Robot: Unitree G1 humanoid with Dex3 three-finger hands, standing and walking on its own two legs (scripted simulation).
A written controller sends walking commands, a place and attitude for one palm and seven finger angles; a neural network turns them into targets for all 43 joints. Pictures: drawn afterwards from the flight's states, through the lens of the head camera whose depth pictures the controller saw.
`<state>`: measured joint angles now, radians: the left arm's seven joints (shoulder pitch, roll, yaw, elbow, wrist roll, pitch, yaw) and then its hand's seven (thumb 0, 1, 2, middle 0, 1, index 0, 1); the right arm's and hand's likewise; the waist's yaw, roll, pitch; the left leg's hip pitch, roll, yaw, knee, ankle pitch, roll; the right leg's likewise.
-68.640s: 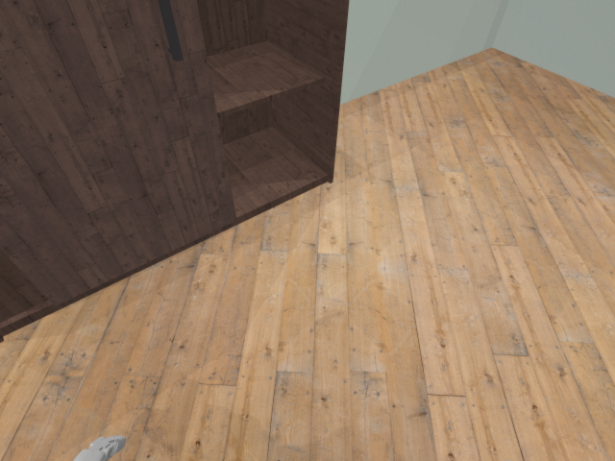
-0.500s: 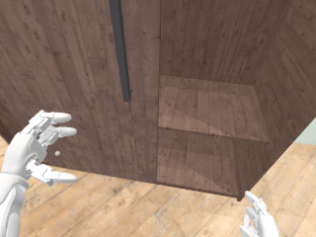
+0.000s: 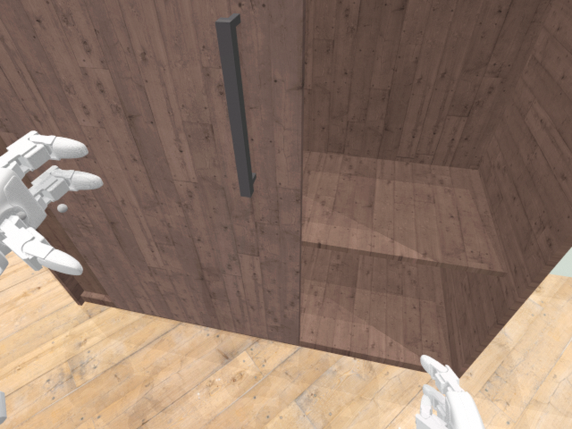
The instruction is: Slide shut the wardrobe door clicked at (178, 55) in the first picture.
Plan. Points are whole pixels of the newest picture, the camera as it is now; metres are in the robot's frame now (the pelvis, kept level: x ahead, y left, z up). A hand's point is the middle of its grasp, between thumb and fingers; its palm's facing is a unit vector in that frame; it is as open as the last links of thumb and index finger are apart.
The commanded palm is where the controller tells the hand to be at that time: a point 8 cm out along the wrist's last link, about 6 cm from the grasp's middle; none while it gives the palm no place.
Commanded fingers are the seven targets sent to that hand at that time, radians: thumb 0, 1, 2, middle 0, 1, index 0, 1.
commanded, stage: raise the hand with hooked fingers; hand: left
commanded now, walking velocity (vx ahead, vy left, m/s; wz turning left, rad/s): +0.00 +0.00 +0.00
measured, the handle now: (241, 117) +0.57 +0.15 +0.18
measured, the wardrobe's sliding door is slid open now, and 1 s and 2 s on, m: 0.53 0.53 0.53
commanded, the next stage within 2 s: move the hooked fingers beside the handle in 0.42 s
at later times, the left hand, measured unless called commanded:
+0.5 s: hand (119, 222) +0.28 +0.23 +0.20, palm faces -0.02 -0.99 -0.14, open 13.9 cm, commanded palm +0.25 +0.28 +0.20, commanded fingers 0.00 -0.50 0.30 -0.30 -1.20 -0.30 -1.20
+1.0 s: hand (140, 180) +0.35 +0.24 +0.20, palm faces -0.04 -1.00 -0.08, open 13.9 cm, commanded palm +0.33 +0.28 +0.19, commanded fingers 0.00 -0.50 0.30 -0.30 -1.20 -0.30 -1.20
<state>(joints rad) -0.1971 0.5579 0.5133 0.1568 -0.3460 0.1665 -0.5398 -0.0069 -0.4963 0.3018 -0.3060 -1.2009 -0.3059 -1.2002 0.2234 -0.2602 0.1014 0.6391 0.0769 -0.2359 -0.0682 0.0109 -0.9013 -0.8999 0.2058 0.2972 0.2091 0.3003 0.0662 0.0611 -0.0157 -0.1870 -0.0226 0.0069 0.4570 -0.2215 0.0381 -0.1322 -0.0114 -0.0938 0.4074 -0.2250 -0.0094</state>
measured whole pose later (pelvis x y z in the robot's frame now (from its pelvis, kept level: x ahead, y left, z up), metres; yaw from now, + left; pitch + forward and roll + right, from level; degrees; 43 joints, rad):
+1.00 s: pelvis +0.01 -0.02 +0.00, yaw -1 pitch +0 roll +0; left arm -0.37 0.52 0.46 0.39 -0.30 0.10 -0.51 -0.01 -0.50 0.30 -0.31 -1.20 -0.31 -1.20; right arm 0.23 -0.28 0.07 0.64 0.08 -0.24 -0.08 0.01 -0.90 -0.90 0.20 0.30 0.21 0.30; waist 0.01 0.06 -0.02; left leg -0.22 0.00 0.02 0.48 -0.25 0.01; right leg -0.19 0.01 -0.08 0.46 -0.26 -0.03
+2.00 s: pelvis +0.03 -0.01 +0.00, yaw -3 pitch +6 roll -1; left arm -0.84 0.61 0.43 1.00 -0.17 -0.06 -0.44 -0.01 -0.49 0.30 -0.30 -1.20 -0.30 -1.20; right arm 0.39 -0.31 0.03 0.70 0.05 -0.11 -0.07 0.01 -0.90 -0.90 0.20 0.30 0.21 0.30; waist -0.09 0.04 -0.04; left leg -0.33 0.00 0.05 0.50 -0.27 0.03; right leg -0.30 0.01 -0.04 0.46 -0.26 -0.02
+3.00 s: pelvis +0.02 +0.01 -0.02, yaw -4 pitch +13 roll -2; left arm -1.03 0.72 0.44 1.22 -0.09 -0.14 -0.44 -0.01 -0.50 0.30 -0.34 -1.22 -0.34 -1.22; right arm 0.44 -0.31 0.04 0.66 0.03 -0.02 -0.06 0.00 -0.90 -0.90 0.21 0.30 0.21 0.30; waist -0.15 0.02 -0.07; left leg -0.55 0.01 0.05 0.63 -0.31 0.05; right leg -0.50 0.02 -0.04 0.55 -0.27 0.00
